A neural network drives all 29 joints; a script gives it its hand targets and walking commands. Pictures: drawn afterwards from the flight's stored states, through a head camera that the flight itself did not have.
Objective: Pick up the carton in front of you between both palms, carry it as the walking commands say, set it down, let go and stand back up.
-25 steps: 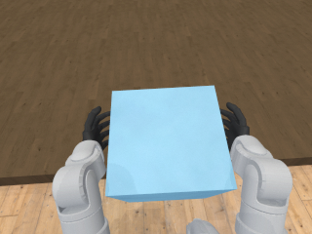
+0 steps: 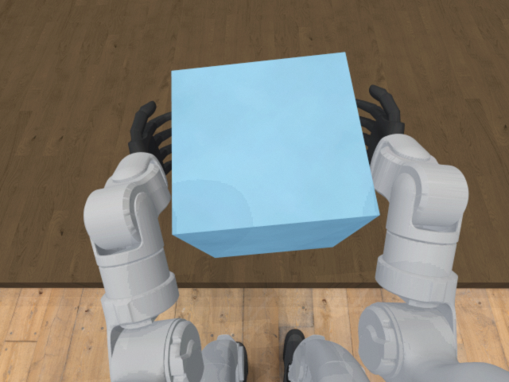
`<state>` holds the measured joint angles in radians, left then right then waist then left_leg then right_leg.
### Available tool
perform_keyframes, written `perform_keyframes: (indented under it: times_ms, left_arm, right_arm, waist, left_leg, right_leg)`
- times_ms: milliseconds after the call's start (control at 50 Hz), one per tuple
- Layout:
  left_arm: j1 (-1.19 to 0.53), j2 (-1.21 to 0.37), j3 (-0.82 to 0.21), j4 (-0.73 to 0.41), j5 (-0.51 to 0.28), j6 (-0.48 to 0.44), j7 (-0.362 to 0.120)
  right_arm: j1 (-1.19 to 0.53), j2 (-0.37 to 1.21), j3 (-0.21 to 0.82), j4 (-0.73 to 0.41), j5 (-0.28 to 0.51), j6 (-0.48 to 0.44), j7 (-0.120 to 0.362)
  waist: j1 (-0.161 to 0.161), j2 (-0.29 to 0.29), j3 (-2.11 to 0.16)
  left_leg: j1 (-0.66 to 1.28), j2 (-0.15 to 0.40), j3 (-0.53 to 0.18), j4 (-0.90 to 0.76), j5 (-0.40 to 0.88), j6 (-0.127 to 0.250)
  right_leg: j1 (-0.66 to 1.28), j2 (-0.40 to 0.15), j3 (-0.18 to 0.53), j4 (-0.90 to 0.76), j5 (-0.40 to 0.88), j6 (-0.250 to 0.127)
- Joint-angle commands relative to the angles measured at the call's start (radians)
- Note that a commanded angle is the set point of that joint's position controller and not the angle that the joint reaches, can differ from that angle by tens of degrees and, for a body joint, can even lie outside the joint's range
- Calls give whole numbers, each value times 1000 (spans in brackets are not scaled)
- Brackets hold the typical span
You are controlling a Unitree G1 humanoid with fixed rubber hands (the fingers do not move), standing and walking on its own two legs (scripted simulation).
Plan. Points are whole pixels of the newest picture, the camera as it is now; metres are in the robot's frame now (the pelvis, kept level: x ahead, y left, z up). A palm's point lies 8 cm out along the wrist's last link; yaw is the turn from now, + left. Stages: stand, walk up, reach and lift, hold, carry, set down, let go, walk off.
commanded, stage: carry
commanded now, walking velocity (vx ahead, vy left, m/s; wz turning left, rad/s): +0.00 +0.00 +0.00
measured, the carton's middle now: (267, 175) +0.39 +0.00 +0.04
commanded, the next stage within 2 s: none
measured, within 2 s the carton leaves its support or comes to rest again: neither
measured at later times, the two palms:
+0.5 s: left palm (142, 109) +0.44 +0.16 +0.14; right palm (379, 101) +0.43 -0.14 +0.14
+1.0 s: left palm (127, 146) +0.39 +0.17 +0.13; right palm (373, 139) +0.38 -0.12 +0.13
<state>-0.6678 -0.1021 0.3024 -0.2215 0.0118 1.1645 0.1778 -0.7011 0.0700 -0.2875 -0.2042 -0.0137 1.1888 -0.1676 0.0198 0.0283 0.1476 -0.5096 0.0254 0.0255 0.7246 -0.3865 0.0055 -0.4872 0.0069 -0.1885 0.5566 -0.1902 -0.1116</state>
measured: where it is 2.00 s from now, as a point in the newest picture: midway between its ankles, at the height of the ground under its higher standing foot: (266, 377)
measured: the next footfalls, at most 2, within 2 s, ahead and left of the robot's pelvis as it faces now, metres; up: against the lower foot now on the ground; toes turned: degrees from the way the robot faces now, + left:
left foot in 0.04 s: +0.09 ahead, +0.12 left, +0.00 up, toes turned +3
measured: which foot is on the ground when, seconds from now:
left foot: up 0.00-0.02, down 0.04-1.00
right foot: down 0.00-1.00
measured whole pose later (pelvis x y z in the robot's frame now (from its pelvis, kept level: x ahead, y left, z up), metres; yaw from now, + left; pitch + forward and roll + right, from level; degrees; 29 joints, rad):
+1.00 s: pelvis +0.06 +0.03 +0.01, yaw -1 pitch +2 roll +0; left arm -0.52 -0.09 0.23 0.04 0.06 1.15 0.14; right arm -0.50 0.09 -0.25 0.02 -0.07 1.15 -0.14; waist 0.01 0.00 -0.11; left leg -0.27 -0.01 0.08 0.54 -0.31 0.04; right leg -0.29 -0.02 -0.14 0.53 -0.28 -0.04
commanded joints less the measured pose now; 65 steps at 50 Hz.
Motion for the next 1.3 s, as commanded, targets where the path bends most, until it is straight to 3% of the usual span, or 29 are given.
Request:
perform_keyframes:
  times_ms: [0,20,40,60,80,100,140,160,200,240,260,280,340,380,400,460,500,600,660,760,1280]
  left_arm:
    - [-592,-777,-737,-80,-289,0,-121]
    - [-591,-774,-742,-86,-287,-1,-121]
    - [-594,-767,-747,-107,-289,4,-123]
    - [-611,-768,-756,-125,-296,10,-124]
    - [-617,-774,-768,-138,-304,16,-125]
    - [-606,-773,-769,-136,-307,23,-125]
    - [-580,-770,-764,-127,-308,34,-126]
    - [-556,-765,-757,-110,-302,40,-128]
    - [-526,-757,-744,-82,-290,53,-131]
    - [-500,-762,-734,-37,-275,68,-138]
    - [-487,-767,-728,-12,-268,75,-143]
    - [-475,-773,-722,10,-262,80,-148]
    - [-477,-805,-721,44,-253,80,-157]
    - [-495,-832,-722,67,-249,73,-159]
    - [-494,-844,-721,87,-247,68,-161]
    - [-482,-873,-715,164,-236,42,-167]
    - [-498,-897,-717,183,-236,17,-170]
    - [-512,-916,-722,180,-240,-26,-159]
    - [-523,-910,-729,155,-246,-37,-152]
    - [-494,-887,-726,156,-242,-38,-146]
    - [-496,-861,-669,214,-215,-25,-128]
  right_arm:
    - [-556,822,708,-64,261,-25,82]
    - [-562,816,707,-73,258,-24,86]
    - [-565,801,703,-82,256,-27,88]
    - [-560,798,707,-96,262,-25,90]
    - [-544,796,705,-108,267,-22,93]
    - [-526,790,704,-114,265,-15,94]
    - [-527,774,711,-138,264,-1,98]
    - [-525,765,711,-137,263,7,100]
    - [-509,759,714,-122,265,23,104]
    - [-488,765,714,-82,262,40,110]
    - [-482,775,713,-55,260,48,116]
    - [-479,790,713,-30,259,54,123]
    - [-468,833,705,32,257,57,141]
    - [-463,857,698,71,248,49,147]
    - [-459,864,693,90,240,43,148]
    - [-444,881,673,150,212,16,151]
    - [-462,900,671,161,208,-5,151]
    - [-462,912,670,172,211,-46,144]
    - [-459,902,676,145,212,-57,137]
    - [-447,872,678,125,211,-57,130]
    - [-461,866,635,187,200,-42,117]
  waist:
    - [-8,-143,-792]
    - [-13,-132,-793]
    - [-1,-31,-825]
    - [-16,48,-832]
    - [-26,91,-832]
    - [-27,93,-835]
    - [-20,61,-812]
    - [-15,16,-799]
    - [-6,-65,-783]
    - [0,-115,-732]
    - [4,-119,-706]
    - [8,-108,-688]
    - [1,-10,-677]
    - [-8,22,-660]
    - [-10,20,-654]
    - [-8,-45,-647]
    - [-6,-64,-633]
    - [-8,-10,-636]
    - [-10,-2,-628]
    - [-10,-19,-600]
    - [-12,-31,-531]
  left_leg:
    - [216,-24,64,-247,298,3]
    - [310,16,21,-277,411,20]
    - [423,111,-84,-133,756,73]
    - [479,159,-115,-91,968,111]
    - [506,176,-123,-85,1073,123]
    - [517,176,-117,-77,1106,125]
    - [466,147,-82,-62,1021,107]
    - [414,127,-59,-54,919,93]
    - [279,72,-17,-52,625,60]
    - [209,28,18,-144,359,28]
    - [223,22,25,-186,346,21]
    - [264,27,24,-199,419,21]
    - [414,110,-30,-127,864,53]
    - [423,137,-48,-123,954,67]
    - [409,134,-47,-125,912,65]
    - [326,96,-22,-128,632,37]
    - [327,86,-17,-160,528,26]
    - [391,137,-47,-156,762,50]
    - [367,138,-55,-173,657,58]
    - [347,123,-62,-210,490,58]
    - [272,113,-82,-302,243,60]
  right_leg:
    - [557,-206,127,74,874,-61]
    - [482,-194,133,84,759,-34]
    - [376,-160,131,100,604,6]
    - [321,-131,142,109,452,29]
    - [290,-109,140,116,371,41]
    - [292,-97,141,112,360,48]
    - [341,-102,140,74,421,41]
    - [398,-114,145,65,530,29]
    - [528,-168,181,79,848,-10]
    - [586,-200,192,70,1010,-34]
    - [574,-196,184,65,987,-29]
    - [540,-183,175,63,913,-16]
    - [371,-125,133,61,536,35]
    - [349,-104,123,15,390,56]
    - [370,-108,127,-3,411,58]
    - [458,-165,158,15,703,39]
    - [450,-186,169,11,739,30]
    - [384,-150,154,19,414,54]
    - [381,-152,161,4,320,52]
    - [368,-161,171,-34,267,50]
    - [303,-163,189,-128,39,57]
